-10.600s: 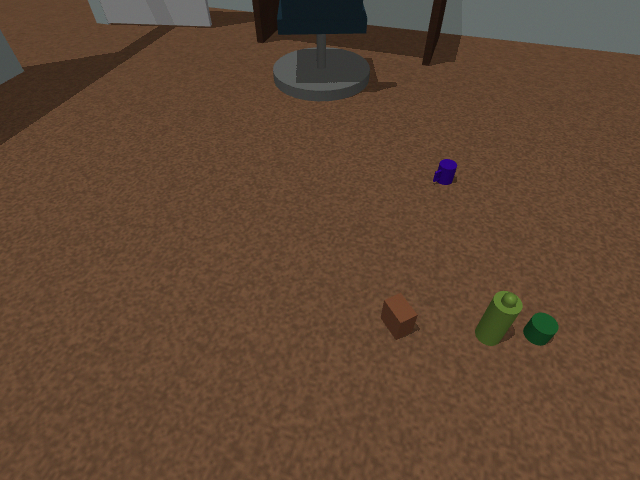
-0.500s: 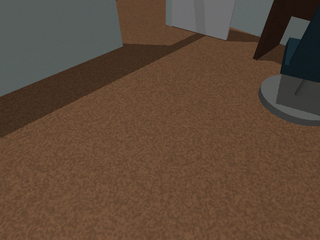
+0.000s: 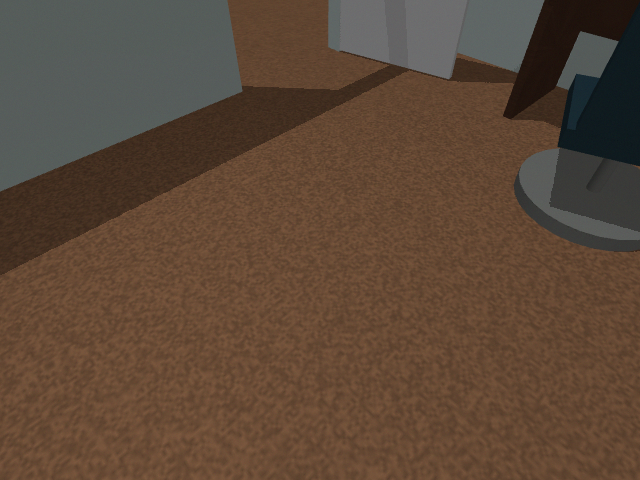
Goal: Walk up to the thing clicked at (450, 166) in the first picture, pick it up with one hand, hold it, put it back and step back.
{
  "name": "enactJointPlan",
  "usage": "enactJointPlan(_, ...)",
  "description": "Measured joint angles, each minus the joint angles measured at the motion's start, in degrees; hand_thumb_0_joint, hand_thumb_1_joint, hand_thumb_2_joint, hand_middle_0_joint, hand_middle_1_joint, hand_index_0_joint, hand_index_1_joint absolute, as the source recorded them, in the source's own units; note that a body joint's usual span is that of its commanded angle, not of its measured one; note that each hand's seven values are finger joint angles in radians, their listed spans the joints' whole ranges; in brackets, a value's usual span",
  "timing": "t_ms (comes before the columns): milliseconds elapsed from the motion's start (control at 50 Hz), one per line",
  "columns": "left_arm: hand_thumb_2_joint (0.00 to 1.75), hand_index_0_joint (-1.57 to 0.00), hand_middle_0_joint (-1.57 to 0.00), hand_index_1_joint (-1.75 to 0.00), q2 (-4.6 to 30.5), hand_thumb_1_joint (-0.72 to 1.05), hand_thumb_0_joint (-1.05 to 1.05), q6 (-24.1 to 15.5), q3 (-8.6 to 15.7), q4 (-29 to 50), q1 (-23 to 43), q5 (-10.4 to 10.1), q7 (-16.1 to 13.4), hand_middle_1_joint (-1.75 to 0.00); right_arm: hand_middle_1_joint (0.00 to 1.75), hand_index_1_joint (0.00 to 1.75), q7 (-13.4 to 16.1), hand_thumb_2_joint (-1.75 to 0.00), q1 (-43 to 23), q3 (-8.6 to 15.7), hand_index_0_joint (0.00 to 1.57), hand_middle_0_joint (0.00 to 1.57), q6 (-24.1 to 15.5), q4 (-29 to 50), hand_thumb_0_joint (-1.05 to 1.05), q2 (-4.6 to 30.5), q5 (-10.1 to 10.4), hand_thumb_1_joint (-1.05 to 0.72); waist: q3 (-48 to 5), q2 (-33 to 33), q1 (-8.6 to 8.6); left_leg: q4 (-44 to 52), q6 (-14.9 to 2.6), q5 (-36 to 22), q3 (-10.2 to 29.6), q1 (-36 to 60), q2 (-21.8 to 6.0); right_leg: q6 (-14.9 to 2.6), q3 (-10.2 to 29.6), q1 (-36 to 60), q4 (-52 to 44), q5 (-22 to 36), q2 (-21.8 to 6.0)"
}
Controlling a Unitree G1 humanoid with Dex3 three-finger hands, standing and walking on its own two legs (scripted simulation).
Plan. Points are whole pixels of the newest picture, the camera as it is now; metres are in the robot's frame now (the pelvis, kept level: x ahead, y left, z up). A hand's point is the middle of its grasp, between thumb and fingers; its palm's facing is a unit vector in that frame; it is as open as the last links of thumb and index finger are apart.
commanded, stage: stand
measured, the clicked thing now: out of the picture +0.22 -1.22 -0.74
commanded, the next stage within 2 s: walk up in 0.70 s
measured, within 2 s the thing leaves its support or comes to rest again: neither
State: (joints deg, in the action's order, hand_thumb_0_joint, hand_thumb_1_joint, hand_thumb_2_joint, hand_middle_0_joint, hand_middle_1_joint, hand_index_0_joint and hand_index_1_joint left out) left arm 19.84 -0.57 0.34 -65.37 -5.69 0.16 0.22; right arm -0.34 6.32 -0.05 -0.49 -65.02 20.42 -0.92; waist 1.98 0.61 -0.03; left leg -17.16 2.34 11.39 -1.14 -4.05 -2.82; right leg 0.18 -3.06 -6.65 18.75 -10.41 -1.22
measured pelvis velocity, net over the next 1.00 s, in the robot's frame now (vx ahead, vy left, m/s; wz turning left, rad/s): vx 0.05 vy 0.04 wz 0.02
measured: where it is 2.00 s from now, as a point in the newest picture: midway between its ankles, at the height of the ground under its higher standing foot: (317, 405)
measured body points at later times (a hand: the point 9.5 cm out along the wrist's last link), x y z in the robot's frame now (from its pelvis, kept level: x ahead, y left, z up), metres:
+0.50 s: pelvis +0.00 +0.00 +0.00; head +0.01 +0.00 +0.45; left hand +0.08 +0.30 -0.13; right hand +0.08 -0.30 -0.13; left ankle -0.02 +0.14 -0.75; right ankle +0.00 -0.12 -0.75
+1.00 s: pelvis +0.05 +0.04 -0.02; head +0.06 +0.06 +0.43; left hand +0.07 +0.38 -0.15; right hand +0.14 -0.30 -0.12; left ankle +0.09 +0.16 -0.75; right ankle +0.00 -0.11 -0.74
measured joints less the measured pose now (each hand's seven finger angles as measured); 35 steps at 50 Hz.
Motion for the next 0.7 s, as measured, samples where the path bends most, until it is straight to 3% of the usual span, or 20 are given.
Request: enactJointPlan(700, 0.9, -0.2, -0.2, -0.3, 0.0, 0.9, 0.01, 0.1, 0.2, 0.2, -0.7, 0.1, -0.1, -0.3, 0.3, 0.3, 0.1, -0.9, 0.3, 0.0, 0.2, 0.21, 0.2, 0.4, 0.01, -0.1, 0.0, -0.9, 0.2, 0.0, 0.05, 0.1, -0.18, 0.3, -0.4, 0.4, 0.0, 0.2, 0.4, 0.4, -0.4, 0.0, 0.0)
